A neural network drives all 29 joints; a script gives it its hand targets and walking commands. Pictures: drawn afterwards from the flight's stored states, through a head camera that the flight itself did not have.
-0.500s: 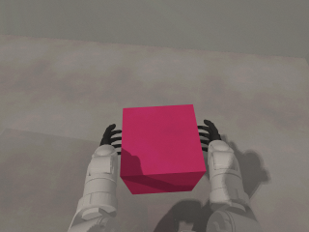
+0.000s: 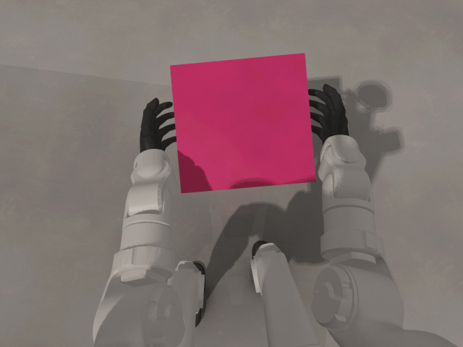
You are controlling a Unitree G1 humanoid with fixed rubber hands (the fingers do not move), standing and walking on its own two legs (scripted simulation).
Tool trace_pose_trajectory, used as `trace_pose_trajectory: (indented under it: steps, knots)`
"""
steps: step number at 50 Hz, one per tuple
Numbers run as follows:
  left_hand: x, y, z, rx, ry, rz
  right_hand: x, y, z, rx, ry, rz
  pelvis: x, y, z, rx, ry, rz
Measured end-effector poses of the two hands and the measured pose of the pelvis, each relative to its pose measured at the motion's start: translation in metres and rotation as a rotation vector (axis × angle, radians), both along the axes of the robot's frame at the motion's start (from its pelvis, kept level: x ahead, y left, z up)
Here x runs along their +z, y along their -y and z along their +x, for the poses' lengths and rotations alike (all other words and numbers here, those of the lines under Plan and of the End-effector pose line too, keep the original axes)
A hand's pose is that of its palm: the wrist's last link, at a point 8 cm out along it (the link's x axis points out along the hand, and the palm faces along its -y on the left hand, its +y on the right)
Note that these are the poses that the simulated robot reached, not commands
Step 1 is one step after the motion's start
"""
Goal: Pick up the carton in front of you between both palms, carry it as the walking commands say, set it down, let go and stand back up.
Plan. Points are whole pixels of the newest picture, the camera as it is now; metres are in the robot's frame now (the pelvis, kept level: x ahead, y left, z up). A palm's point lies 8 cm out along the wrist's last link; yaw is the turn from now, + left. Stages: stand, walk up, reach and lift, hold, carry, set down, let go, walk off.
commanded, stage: set down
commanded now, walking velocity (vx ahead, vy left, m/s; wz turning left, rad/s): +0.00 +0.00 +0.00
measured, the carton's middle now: (241, 134) +0.47 -0.07 -0.17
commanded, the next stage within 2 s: none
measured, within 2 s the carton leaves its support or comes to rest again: rests again in 1.58 s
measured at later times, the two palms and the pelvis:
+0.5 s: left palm (182, 144) +0.49 +0.06 -0.23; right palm (315, 143) +0.45 -0.23 -0.23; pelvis -0.03 +0.00 -0.13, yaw +2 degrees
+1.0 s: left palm (198, 144) +0.53 +0.04 -0.38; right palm (306, 150) +0.47 -0.25 -0.38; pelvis -0.04 +0.01 -0.22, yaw +4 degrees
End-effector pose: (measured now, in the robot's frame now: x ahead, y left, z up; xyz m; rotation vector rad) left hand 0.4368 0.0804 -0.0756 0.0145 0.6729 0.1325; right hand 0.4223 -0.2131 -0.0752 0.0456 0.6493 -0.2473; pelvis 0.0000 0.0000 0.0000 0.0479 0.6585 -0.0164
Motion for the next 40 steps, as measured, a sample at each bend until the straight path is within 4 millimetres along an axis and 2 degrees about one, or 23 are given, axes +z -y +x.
trace_pose_trajectory:
  steps: [10, 21, 40]
  knots:
    - [-0.057, 0.008, 0.02, -0.05, -0.046, 0.024, -0.064, 0.009, 0.009, -0.007, -0.051, -0.004, -0.052, 0.007, -0.01, 0.003, -0.094, 0.019]
    - [-0.126, 0.02, 0.042, -0.077, -0.037, 0.037, -0.134, 0.018, 0.023, -0.036, -0.049, -0.027, -0.11, 0.003, -0.022, 0.006, -0.143, 0.034]
    - [-0.245, 0.035, 0.073, -0.126, -0.063, 0.047, -0.245, 0.033, 0.04, -0.032, -0.084, -0.038, -0.185, -0.006, -0.037, 0.03, -0.144, 0.023]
